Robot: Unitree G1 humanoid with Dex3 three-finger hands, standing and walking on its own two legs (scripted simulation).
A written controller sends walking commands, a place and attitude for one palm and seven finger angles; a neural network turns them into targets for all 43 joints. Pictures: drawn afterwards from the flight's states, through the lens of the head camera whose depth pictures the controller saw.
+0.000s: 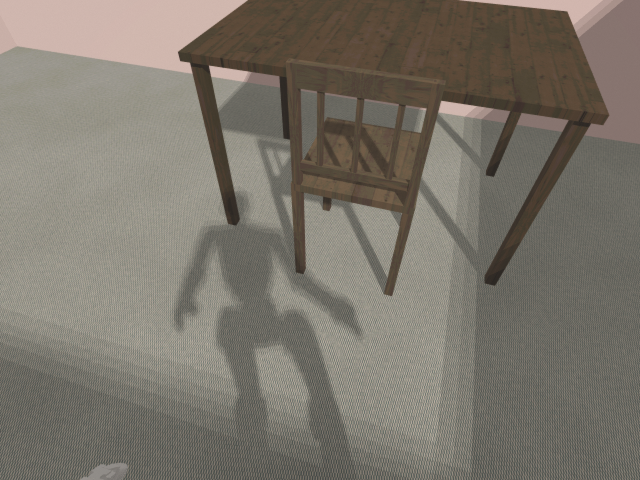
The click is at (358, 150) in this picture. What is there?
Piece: chair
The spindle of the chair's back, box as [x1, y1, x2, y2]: [351, 98, 363, 172]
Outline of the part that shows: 357,98 351,164 351,171 353,172 356,171 363,107 363,99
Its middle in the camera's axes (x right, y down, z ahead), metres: +0.10 -0.27 +1.04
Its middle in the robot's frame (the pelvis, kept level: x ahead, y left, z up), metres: +0.96 -0.05 -0.11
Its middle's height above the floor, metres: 0.66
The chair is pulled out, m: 0.00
